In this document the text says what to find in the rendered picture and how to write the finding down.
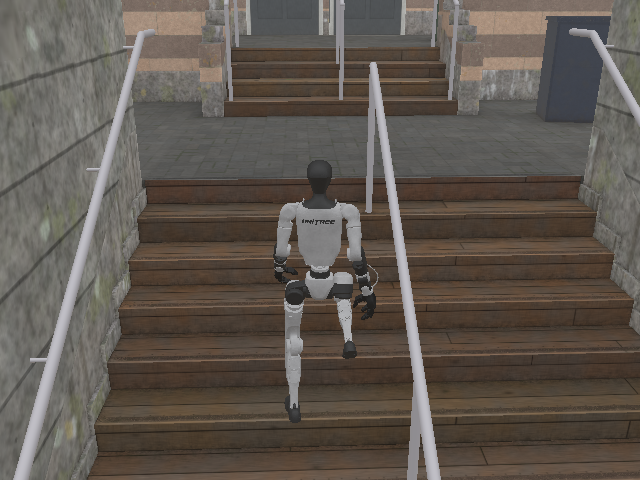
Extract stairs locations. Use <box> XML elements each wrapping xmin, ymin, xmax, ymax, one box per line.
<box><xmin>224</xmin><ymin>47</ymin><xmax>458</xmax><ymax>117</ymax></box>
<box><xmin>87</xmin><ymin>176</ymin><xmax>640</xmax><ymax>480</ymax></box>

